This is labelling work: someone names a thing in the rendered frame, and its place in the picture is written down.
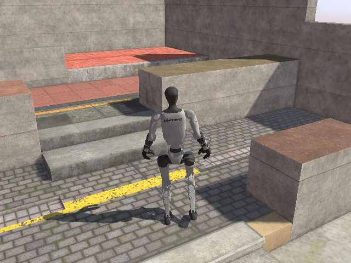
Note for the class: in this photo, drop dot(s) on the right robot upper arm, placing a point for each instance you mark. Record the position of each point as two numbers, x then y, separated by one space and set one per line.
194 123

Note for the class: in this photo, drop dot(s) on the robot right forearm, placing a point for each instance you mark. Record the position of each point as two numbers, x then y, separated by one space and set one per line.
203 142

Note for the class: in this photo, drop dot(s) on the right robot shin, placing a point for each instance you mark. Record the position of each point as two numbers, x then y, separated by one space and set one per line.
191 195

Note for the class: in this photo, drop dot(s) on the right robot thigh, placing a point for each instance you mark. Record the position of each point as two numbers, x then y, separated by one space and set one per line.
189 161

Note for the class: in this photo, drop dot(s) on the robot left hand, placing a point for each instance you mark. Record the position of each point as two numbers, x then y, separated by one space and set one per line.
149 152

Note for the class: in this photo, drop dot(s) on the robot right hand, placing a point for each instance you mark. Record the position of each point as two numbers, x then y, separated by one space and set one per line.
208 151

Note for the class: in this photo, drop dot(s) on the left robot upper arm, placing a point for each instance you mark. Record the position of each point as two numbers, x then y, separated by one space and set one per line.
156 116

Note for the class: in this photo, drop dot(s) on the robot left forearm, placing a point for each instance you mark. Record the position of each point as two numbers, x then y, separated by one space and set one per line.
148 144

